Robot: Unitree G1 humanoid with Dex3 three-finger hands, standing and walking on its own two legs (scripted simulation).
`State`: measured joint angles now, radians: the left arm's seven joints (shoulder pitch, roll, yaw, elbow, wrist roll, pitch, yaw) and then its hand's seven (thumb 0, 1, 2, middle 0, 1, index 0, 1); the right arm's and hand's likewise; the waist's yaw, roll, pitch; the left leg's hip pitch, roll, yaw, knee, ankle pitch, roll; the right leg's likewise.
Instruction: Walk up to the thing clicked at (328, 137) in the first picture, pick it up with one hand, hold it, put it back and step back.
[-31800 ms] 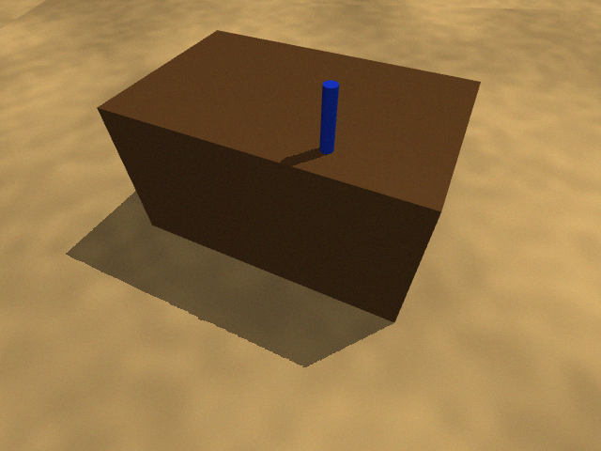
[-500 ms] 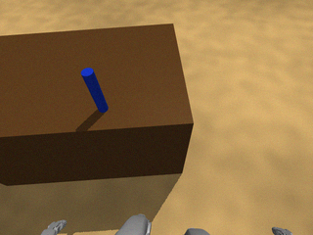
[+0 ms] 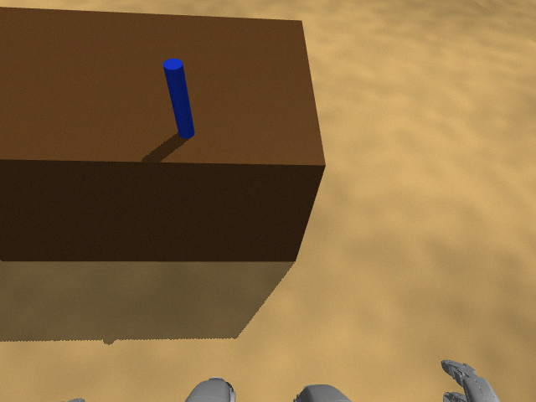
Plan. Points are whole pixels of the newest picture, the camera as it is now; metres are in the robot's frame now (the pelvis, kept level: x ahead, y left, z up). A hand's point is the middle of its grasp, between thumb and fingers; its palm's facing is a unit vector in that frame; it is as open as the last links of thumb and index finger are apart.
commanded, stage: step back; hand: left
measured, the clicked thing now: (180, 102) +0.75 +0.24 -0.06
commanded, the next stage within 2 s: stand in 1.92 s
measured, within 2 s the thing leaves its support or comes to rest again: neither
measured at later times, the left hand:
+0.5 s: hand out of the picture -0.05 +0.25 -0.15, palm faces +0.08 -0.91 -0.40, open 7.4 cm
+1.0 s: hand out of the picture -0.28 +0.21 -0.13, palm faces +0.11 -0.89 -0.44, open 7.4 cm
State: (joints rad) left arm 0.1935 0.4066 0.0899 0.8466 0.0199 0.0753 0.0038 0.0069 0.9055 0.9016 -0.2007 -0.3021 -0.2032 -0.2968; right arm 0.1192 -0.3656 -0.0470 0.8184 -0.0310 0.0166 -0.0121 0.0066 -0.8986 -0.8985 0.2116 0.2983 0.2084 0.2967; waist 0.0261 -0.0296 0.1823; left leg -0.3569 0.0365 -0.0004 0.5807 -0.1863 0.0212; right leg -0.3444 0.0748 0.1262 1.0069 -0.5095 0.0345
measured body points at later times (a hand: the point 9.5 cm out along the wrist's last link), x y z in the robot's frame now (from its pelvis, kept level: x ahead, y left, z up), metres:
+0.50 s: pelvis -0.17 -0.03 -0.01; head -0.11 -0.02 +0.44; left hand -0.05 +0.30 -0.12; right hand -0.08 -0.34 -0.13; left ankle -0.16 +0.09 -0.73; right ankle -0.11 -0.15 -0.69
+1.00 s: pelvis -0.32 -0.07 +0.00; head -0.28 -0.09 +0.44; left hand -0.28 +0.25 -0.10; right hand -0.21 -0.39 -0.14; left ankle -0.34 +0.07 -0.69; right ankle -0.28 -0.18 -0.73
